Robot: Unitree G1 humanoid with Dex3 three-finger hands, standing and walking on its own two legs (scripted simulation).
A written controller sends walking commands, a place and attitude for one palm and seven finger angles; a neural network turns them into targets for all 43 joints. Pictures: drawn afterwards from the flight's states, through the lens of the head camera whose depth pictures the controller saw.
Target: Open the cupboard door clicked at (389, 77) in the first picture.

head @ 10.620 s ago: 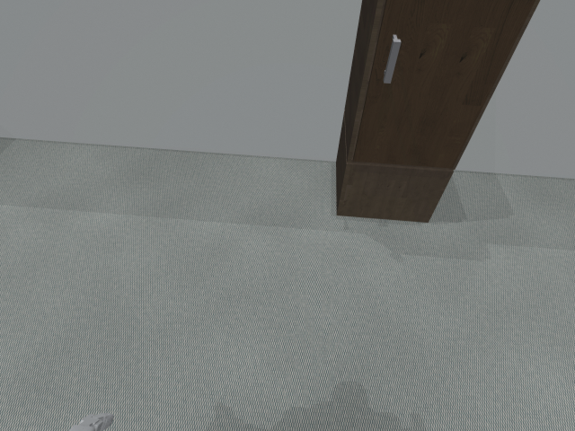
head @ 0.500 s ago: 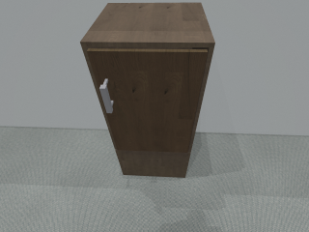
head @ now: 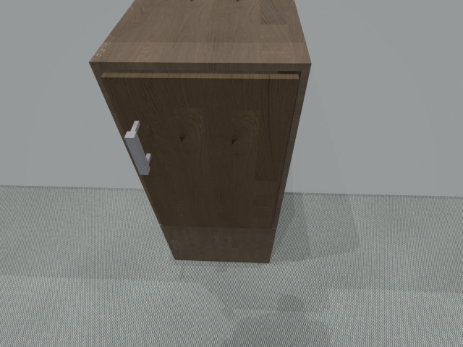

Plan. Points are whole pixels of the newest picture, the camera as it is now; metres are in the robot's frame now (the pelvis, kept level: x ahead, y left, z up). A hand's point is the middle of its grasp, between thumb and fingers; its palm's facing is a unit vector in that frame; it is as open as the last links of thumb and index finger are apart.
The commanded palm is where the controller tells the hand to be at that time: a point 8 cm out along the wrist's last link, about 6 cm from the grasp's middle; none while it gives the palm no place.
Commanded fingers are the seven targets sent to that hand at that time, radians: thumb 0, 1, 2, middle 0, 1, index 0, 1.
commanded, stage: come to a stop and stand still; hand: left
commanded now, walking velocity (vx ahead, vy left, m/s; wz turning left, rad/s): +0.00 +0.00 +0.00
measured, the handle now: (140, 148) +0.53 +0.25 +0.01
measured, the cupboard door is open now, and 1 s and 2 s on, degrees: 0 0 0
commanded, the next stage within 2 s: look again from close up in 0.44 s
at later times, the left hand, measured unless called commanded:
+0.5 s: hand out of the picture +0.03 +0.16 -0.17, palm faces +0.04 -0.98 -0.21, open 7.3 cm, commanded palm none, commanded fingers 0.00 0.90 0.90 -0.20 -0.30 -0.20 -0.30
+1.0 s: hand out of the picture +0.01 +0.16 -0.17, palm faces +0.05 -0.98 -0.20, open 7.3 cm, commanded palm none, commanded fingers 0.00 0.90 0.90 -0.20 -0.30 -0.20 -0.30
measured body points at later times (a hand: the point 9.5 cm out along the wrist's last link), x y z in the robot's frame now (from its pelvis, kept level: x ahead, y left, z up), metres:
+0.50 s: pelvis +0.02 -0.02 +0.00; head +0.04 -0.02 +0.45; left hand +0.03 +0.21 -0.15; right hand +0.02 -0.23 -0.17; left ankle -0.05 +0.10 -0.74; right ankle +0.01 -0.09 -0.74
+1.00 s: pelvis +0.02 -0.02 +0.00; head +0.03 -0.02 +0.45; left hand +0.01 +0.21 -0.16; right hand +0.01 -0.22 -0.16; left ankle -0.05 +0.10 -0.74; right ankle +0.01 -0.09 -0.74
